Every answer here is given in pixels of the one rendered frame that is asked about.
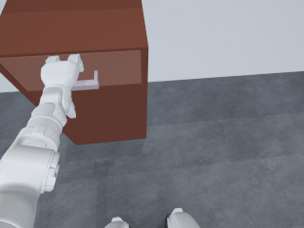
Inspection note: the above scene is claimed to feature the left robot upper arm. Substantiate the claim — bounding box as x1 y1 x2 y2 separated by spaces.
0 143 60 228

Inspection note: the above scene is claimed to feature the robot right shin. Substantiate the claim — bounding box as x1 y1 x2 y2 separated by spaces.
171 208 183 215

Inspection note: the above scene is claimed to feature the robot right thigh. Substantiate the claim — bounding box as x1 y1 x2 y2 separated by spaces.
167 212 200 228

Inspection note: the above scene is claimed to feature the handle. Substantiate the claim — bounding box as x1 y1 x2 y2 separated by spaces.
70 70 100 91

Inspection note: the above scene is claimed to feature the robot left hand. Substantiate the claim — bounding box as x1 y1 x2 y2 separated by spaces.
41 53 85 119

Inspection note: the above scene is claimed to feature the drawer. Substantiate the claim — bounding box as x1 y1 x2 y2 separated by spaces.
0 50 142 91

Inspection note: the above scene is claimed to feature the left robot forearm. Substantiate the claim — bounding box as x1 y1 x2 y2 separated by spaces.
0 84 72 176

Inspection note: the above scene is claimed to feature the cabinet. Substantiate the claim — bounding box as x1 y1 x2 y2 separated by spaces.
0 0 149 145

